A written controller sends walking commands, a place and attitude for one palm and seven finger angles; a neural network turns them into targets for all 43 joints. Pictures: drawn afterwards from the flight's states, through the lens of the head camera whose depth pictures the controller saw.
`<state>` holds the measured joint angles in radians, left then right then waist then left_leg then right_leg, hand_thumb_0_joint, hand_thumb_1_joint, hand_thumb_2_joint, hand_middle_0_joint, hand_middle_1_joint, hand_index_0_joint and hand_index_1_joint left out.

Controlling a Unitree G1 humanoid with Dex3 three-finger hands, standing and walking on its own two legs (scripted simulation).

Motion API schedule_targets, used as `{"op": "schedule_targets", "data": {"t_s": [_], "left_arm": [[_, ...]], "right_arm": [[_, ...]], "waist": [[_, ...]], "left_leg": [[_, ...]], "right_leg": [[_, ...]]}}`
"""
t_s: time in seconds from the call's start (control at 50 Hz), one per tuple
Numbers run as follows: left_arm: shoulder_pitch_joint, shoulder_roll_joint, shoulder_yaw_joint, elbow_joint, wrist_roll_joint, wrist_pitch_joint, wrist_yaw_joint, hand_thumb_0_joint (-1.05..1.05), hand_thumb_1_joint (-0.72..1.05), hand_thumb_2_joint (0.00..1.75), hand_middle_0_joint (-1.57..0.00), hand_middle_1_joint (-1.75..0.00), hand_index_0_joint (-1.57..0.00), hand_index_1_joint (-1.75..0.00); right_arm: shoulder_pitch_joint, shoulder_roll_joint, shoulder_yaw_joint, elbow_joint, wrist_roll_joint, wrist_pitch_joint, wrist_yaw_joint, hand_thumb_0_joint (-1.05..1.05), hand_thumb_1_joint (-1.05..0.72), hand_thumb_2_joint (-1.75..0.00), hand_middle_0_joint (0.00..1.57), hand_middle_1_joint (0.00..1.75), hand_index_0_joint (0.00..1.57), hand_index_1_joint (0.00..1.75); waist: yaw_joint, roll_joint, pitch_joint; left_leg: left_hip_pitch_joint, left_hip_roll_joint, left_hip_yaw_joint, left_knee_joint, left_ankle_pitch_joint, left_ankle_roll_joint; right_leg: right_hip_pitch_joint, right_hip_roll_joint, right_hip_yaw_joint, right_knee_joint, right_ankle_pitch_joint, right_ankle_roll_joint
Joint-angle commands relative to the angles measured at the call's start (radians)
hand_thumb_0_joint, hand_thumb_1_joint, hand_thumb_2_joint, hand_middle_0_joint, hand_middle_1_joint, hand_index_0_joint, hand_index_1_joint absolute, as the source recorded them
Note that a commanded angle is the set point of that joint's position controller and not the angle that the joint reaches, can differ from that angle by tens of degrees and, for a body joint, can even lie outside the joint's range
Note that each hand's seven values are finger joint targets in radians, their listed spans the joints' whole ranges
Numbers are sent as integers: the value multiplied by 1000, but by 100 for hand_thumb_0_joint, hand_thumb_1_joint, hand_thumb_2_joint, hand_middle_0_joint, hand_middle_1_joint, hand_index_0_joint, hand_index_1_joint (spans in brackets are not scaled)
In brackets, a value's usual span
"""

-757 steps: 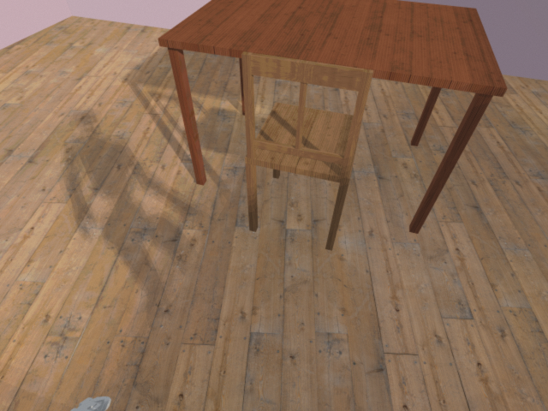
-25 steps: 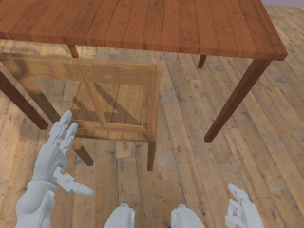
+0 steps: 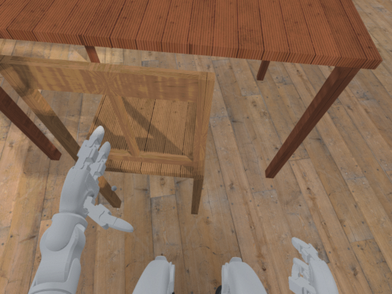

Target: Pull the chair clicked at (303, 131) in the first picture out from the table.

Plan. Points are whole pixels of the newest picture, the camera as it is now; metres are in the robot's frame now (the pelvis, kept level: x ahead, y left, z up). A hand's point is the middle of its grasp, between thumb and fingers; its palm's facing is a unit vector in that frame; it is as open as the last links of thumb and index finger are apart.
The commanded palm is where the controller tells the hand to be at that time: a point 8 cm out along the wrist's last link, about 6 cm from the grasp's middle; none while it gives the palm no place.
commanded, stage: aim the fingers beside a spindle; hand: left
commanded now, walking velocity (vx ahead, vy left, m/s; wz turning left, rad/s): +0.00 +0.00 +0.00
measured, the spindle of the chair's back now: (126, 128) +0.47 +0.18 -0.01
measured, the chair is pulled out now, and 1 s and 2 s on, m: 0.00 0.00 0.00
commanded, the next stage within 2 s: none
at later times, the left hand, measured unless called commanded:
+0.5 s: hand (124, 181) +0.33 +0.16 +0.01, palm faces -0.06 -1.00 -0.04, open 16.9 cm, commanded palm +0.31 +0.22 +0.02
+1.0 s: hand (115, 178) +0.33 +0.17 +0.02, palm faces -0.03 -1.00 -0.05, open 16.9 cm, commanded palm +0.31 +0.21 +0.02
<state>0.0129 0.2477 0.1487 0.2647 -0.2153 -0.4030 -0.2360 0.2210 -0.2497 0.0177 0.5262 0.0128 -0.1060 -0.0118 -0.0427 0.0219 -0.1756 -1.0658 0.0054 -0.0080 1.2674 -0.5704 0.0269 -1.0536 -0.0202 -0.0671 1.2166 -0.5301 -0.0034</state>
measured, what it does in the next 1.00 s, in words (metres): stands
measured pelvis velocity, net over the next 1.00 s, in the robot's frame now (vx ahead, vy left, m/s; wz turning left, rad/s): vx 0.00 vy -0.01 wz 0.00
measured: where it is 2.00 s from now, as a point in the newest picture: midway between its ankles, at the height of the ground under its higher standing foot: outside the picture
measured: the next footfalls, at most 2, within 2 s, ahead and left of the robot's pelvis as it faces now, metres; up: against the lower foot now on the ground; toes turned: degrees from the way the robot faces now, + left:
none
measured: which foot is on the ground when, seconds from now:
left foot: down 0.00-1.00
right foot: down 0.00-1.00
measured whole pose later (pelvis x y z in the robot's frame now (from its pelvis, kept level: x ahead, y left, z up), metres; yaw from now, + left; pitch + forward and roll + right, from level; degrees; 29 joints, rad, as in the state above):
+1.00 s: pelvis +0.00 -0.01 -0.01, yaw +0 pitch +22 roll -2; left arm -0.10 0.27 0.19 0.39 -0.21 -0.41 -0.21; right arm 0.21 -0.25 0.01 0.53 0.02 -0.06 -0.01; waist -0.05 0.02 -0.19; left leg -1.11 0.01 -0.01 1.30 -0.57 0.02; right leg -1.10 -0.02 -0.07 1.25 -0.54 -0.01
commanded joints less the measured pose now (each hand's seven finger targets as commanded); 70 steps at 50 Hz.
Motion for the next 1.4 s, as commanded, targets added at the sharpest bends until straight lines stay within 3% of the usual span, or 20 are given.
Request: {"op": "schedule_targets", "data": {"t_s": [0.0, 0.08, 0.22, 0.26, 0.32, 0.4, 0.44, 0.56, 0.62, 0.68, 0.76, 0.84, 0.92, 0.98, 1.06, 1.14, 1.24, 1.26, 1.32, 1.38], "left_arm": [[-168, 115, 54, -172, -9, -53, 0, 0, -50, 30, -6, -8, -6, -8], [-212, 124, 54, -255, -8, -92, 22, 0, -50, 30, -6, -8, -6, -8], [-224, 112, 52, -113, 16, -92, 40, 0, -50, 30, -6, -8, -6, -8], [-231, 80, 18, -84, 20, -78, 31, 0, -50, 30, -6, -8, -6, -8], [-264, 92, 29, -102, 11, -72, 25, 0, -50, 30, -6, -8, -6, -8], [-253, 170, 103, -219, -2, -101, 34, 0, -50, 30, -6, -8, -6, -8], [-214, 193, 128, -241, -6, -109, 46, 0, -50, 30, -6, -8, -6, -8], [-170, 111, 62, -77, -3, -78, 20, 0, -50, 30, -6, -8, -6, -8], [-226, 75, 19, -39, -11, -66, -13, 0, -50, 30, -6, -8, -6, -8], [-291, 104, 28, -106, -17, -89, -29, 0, -50, 30, -6, -8, -6, -8], [-321, 189, 92, -280, -13, -138, 8, 0, -50, 30, -6, -8, -6, -8], [-241, 206, 137, -166, 1, -113, 48, 0, -50, 30, -6, -8, -6, -8], [-213, 117, 75, 4, 1, -52, 22, 0, -50, 30, -6, -8, -6, -8], [-206, 55, -5, -32, -9, -41, -18, 0, -50, 30, -6, -8, -6, -8], [-276, 89, -3, -224, -18, -94, -4, 0, -50, 30, -6, -8, -6, -8], [-287, 177, 82, -276, 12, -139, 77, 0, -50, 30, -6, -8, -6, -8], [-166, 145, 98, -79, 37, -98, 92, 0, -50, 30, -6, -8, -6, -8], [-154, 105, 63, -52, 33, -82, 76, 0, -50, 30, -6, -8, -6, -8], [-177, 81, 22, -58, 6, -52, 21, 0, -50, 30, -6, -8, -6, -8], [-228, 76, -7, -170, -16, -74, -9, 0, -50, 30, -6, -8, -6, -8]], "right_arm": [[6, -153, -69, -134, 8, -27, -9, 0, -90, -90, 20, 30, 20, 30], [8, -144, -70, -130, 2, -28, -8, 0, -90, -90, 20, 30, 20, 30], [17, -150, -70, -100, -2, -12, -1, 0, -90, -90, 20, 30, 20, 30], [17, -152, -69, -106, 0, -6, 2, 0, -90, -90, 20, 30, 20, 30], [16, -152, -74, -115, 3, 1, 1, 0, -90, -90, 20, 30, 20, 30], [12, -140, -73, -130, 3, 5, -2, 0, -90, -90, 20, 30, 20, 30], [13, -137, -71, -130, 2, 5, -3, 0, -90, -90, 20, 30, 20, 30], [15, -142, -66, -104, 9, 12, -1, 0, -90, -90, 20, 30, 20, 30], [15, -152, -70, -105, 14, 9, -6, 0, -90, -90, 20, 30, 20, 30], [12, -154, -74, -114, 13, -1, -13, 0, -90, -90, 20, 30, 20, 30], [7, -144, -71, -116, 2, -16, -15, 0, -90, -90, 20, 30, 20, 30], [9, -140, -66, -103, 0, -4, -9, 0, -90, -90, 20, 30, 20, 30], [8, -150, -64, -108, 9, 15, -1, 0, -90, -90, 20, 30, 20, 30], [10, -154, -69, -130, 18, 14, 1, 0, -90, -90, 20, 30, 20, 30], [14, -152, -77, -139, 11, -1, -8, 0, -90, -90, 20, 30, 20, 30], [10, -145, -71, -114, -3, -7, -11, 0, -90, -90, 20, 30, 20, 30], [3, -139, -67, -112, -2, 18, 5, 0, -90, -90, 20, 30, 20, 30], [4, -137, -65, -116, 1, 23, 8, 0, -90, -90, 20, 30, 20, 30], [5, -149, -68, -129, 13, 29, 6, 0, -90, -90, 20, 30, 20, 30], [3, -148, -72, -140, 16, 17, -4, 0, -90, -90, 20, 30, 20, 30]], "waist": [[-9, 10, -321], [-2, 69, -380], [-16, 24, -316], [-22, 15, -324], [-14, 5, -362], [19, 42, -460], [24, 37, -463], [-24, -17, -286], [-44, -45, -262], [-33, -5, -324], [7, 121, -453], [4, 54, -388], [-16, -11, -278], [-18, 1, -310], [-19, 24, -407], [-2, 73, -395], [12, 15, -319], [2, 7, -305], [-12, -12, -313], [-22, 2, -362]], "left_leg": [[218, -2, -46, -187, 287, -11], [278, 2, -47, -175, 366, -16], [200, 1, -49, -157, 308, -18], [195, -1, -45, -149, 315, -14], [189, -5, -34, -142, 310, -9], [224, -6, -24, -146, 379, -9], [232, -4, -27, -151, 407, -8], [137, -6, -23, -151, 276, -5], [111, -10, -20, -135, 222, 1], [151, -9, -27, -133, 237, 2], [279, -4, -37, -147, 365, -8], [208, -4, -35, -148, 346, -7], [121, -10, -28, -159, 224, -9], [161, -8, -32, -162, 246, -7], [257, 1, -49, -159, 321, -5], [268, 2, -55, -161, 350, -13], [165, -8, -36, -166, 280, -14], [162, -9, -32, -169, 277, -14], [152, -9, -26, -164, 243, -8], [196, -6, -34, -158, 279, -3]], "right_leg": [[183, 28, 13, -141, 209, -25], [178, 25, 16, -125, 255, -27], [135, 28, 12, -110, 219, -27], [133, 25, 13, -107, 233, -27], [167, 23, 25, -110, 249, -24], [259, 22, 42, -104, 325, -24], [275, 26, 40, -105, 347, -25], [197, 29, 33, -138, 247, -18], [174, 25, 41, -152, 201, -15], [173, 23, 45, -142, 200, -21], [199, 23, 41, -114, 273, -31], [210, 28, 35, -114, 272, -26], [171, 29, 29, -136, 183, -21], [166, 26, 24, -138, 200, -25], [172, 26, 23, -128, 237, -25], [146, 27, 20, -106, 233, -28], [175, 30, 24, -115, 210, -30], [178, 29, 21, -119, 219, -28], [189, 29, 31, -142, 207, -24], [203, 27, 32, -141, 237, -22]]}}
